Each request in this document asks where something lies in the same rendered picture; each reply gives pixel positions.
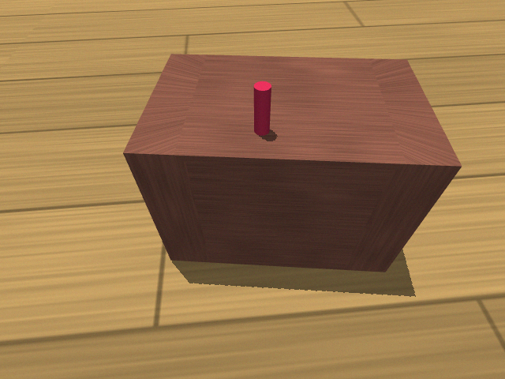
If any can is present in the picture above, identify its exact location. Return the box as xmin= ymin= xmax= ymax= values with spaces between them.
xmin=254 ymin=81 xmax=271 ymax=136

